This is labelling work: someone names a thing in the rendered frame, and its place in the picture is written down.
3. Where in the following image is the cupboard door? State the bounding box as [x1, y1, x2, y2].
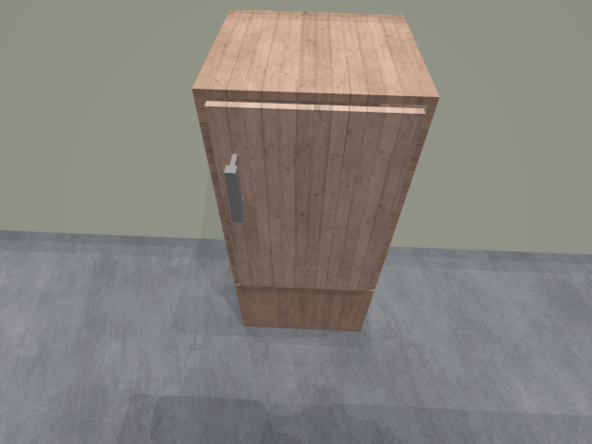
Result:
[204, 101, 426, 290]

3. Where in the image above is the handle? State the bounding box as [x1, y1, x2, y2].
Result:
[224, 154, 244, 222]

